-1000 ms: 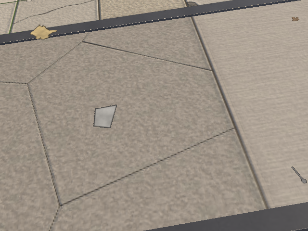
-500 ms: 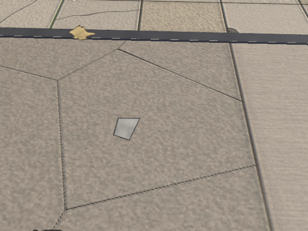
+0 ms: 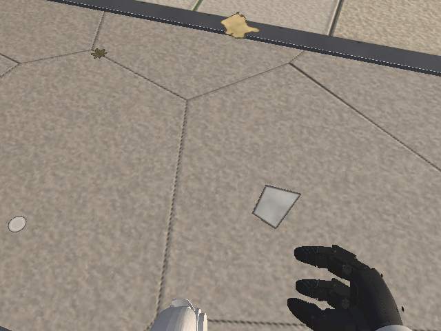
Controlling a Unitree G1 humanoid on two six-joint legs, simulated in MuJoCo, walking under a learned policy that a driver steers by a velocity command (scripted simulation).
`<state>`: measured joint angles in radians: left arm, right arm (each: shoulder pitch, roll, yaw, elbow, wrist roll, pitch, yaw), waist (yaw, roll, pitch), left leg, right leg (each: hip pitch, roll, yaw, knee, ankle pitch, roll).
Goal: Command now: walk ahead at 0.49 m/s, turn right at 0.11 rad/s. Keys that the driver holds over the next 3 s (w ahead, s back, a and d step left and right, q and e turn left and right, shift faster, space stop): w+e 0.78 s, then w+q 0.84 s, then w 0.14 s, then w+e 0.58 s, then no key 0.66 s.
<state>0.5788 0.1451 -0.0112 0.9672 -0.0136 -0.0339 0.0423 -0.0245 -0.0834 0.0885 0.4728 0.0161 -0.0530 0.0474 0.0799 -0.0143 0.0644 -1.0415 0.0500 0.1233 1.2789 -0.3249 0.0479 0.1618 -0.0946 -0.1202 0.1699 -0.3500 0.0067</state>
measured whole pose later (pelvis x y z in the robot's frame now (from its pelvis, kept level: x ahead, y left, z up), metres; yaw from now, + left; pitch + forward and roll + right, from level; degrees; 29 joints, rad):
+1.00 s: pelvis +0.61 -0.10 +0.12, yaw -25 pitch +3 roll -2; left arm 0.38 0.24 0.05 0.87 -0.02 -0.08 0.01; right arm 0.02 -0.25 -0.02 0.72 0.02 -0.11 0.00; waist 0.09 0.04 -0.02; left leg -0.64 0.06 -0.03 0.57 0.07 0.00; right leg -0.03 0.11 0.12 0.31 -0.32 -0.05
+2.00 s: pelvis +1.16 -0.20 +0.12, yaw -4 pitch +3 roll -2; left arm 0.43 0.28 0.07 0.84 -0.03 -0.06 -0.01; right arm 0.02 -0.25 -0.03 0.63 0.01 -0.09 0.02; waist 0.13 0.03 0.02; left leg -0.52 0.04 -0.06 0.53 -0.08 -0.01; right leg -0.07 0.03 0.05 0.34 -0.32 0.00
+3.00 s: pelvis +1.48 -0.27 +0.12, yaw -22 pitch -1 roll -1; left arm 0.16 0.22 0.03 0.83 0.02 0.00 0.01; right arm 0.21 -0.23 -0.03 0.89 -0.02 0.00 -0.03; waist 0.01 -0.02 0.01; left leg -0.27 0.04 -0.01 0.56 -0.28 -0.03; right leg -0.30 0.03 -0.01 0.50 -0.19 -0.02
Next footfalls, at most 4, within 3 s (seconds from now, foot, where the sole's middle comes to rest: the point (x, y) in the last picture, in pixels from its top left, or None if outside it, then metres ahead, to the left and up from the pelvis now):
0.02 left None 0.22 0.12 -0.65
0.62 right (321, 284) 0.51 -0.17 -0.65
1.08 left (289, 168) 0.88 -0.09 -0.65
1.58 right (357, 120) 1.10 -0.33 -0.65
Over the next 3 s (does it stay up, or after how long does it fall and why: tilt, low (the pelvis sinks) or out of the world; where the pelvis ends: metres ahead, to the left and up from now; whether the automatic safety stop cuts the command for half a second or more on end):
stays up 1.48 -0.27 0.12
